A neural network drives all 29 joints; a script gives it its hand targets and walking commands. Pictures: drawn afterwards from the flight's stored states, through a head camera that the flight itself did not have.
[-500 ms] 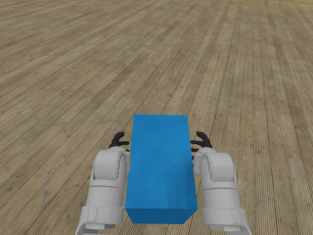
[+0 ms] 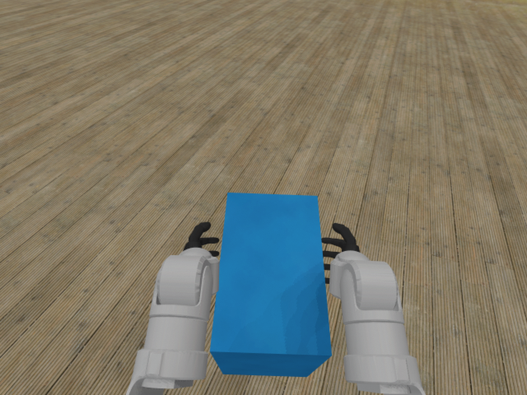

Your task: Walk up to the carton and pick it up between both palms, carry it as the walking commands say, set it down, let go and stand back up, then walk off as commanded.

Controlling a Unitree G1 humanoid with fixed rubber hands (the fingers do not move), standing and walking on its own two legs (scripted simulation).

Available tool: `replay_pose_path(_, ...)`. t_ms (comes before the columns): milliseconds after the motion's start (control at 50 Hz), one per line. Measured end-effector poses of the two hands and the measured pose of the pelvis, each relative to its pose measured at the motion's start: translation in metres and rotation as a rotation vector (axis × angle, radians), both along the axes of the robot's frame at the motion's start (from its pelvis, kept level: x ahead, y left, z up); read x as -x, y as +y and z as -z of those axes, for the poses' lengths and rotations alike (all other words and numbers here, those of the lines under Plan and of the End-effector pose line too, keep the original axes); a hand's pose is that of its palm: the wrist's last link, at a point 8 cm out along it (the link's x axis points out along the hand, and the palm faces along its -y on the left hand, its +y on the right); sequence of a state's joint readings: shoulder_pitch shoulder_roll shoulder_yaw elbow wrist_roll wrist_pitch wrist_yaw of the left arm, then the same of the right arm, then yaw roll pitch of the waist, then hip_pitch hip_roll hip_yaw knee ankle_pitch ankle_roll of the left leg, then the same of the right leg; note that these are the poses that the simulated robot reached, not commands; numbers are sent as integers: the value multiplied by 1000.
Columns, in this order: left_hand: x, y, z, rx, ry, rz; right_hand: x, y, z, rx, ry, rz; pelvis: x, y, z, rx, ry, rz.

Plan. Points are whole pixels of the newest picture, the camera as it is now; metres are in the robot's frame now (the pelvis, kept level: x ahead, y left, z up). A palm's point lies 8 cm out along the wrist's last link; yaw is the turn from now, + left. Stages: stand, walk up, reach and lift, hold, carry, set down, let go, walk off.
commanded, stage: hold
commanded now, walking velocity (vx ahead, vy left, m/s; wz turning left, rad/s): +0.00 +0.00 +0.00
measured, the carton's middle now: (268, 288) +0.33 +0.00 -0.01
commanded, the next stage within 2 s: set down in 0.56 s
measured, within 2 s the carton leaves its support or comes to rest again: neither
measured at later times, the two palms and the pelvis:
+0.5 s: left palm (189, 276) +0.29 +0.11 +0.09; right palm (349, 282) +0.30 -0.12 +0.07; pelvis -0.02 -0.03 +0.00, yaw +6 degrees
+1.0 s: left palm (198, 286) +0.32 +0.11 +0.01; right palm (339, 279) +0.34 -0.12 +0.02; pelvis +0.02 -0.02 +0.01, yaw +6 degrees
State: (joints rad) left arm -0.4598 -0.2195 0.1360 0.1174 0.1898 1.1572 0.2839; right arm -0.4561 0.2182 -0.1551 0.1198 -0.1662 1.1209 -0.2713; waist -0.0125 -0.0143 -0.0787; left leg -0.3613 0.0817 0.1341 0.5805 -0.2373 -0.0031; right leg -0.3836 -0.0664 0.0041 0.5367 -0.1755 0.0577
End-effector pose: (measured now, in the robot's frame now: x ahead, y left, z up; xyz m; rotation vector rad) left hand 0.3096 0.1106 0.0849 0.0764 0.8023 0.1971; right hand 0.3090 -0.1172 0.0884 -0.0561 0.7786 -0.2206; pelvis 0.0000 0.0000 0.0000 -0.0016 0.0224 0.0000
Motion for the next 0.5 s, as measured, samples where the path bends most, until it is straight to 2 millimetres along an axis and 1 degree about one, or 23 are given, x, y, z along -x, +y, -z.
replay_pose_path(40,-4,1,17,22,22,28,-5,-2,19,-13,32,-31,1,-1,-3,-2,-33,0)
replay_pose_path(80,-1,3,31,3,4,78,-2,-3,37,29,32,-100,1,-2,-7,-2,-56,-9)
replay_pose_path(120,7,7,35,-1,-33,100,5,-3,46,38,22,-157,2,-4,-9,-4,-68,-31)
replay_pose_path(160,13,10,29,-3,-78,94,11,-2,45,19,-6,-187,4,-7,-11,-8,-84,-51)
replay_pose_path(200,17,10,19,-2,-118,76,13,-1,38,1,-40,-196,7,-10,-11,-11,-104,-71)
replay_pose_path(260,19,8,5,1,-149,52,12,-3,27,-22,-66,-182,12,-15,-10,-17,-139,-107)
replay_pose_path(340,20,3,-7,-11,-164,29,13,-4,20,-44,-72,-148,16,-19,-8,-28,-183,-107)
replay_pose_path(400,22,2,-10,-13,-167,8,14,-4,18,-53,-70,-140,17,-22,-6,-29,-209,-99)
replay_pose_path(500,25,3,-7,-15,-149,-2,13,-3,18,-52,-50,-139,16,-28,-4,-28,-231,-103)
